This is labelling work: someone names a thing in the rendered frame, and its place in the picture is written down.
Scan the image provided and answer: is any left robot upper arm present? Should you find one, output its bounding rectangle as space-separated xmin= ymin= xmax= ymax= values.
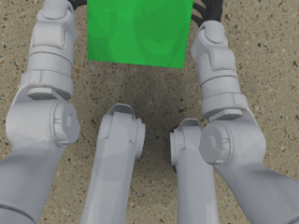
xmin=0 ymin=99 xmax=80 ymax=224

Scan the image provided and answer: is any robot thigh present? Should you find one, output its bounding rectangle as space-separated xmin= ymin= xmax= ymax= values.
xmin=79 ymin=111 xmax=146 ymax=224
xmin=170 ymin=126 xmax=220 ymax=224

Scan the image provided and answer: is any left robot hand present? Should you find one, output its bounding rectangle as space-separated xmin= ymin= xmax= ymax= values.
xmin=67 ymin=0 xmax=87 ymax=11

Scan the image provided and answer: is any left robot forearm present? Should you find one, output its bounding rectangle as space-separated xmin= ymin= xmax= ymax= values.
xmin=5 ymin=0 xmax=78 ymax=142

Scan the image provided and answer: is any right robot thigh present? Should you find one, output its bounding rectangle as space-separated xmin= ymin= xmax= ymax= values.
xmin=170 ymin=126 xmax=220 ymax=224

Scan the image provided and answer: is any right robot forearm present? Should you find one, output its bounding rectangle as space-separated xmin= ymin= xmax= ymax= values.
xmin=191 ymin=20 xmax=261 ymax=129

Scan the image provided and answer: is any right robot hand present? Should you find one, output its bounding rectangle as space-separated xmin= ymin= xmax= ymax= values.
xmin=191 ymin=0 xmax=223 ymax=28

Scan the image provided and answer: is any right robot upper arm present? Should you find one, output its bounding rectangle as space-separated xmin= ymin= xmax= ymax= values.
xmin=198 ymin=119 xmax=299 ymax=224

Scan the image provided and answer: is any left robot thigh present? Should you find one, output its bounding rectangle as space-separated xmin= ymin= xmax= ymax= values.
xmin=79 ymin=111 xmax=146 ymax=224

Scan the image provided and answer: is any carton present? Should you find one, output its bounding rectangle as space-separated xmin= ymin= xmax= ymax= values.
xmin=87 ymin=0 xmax=193 ymax=69

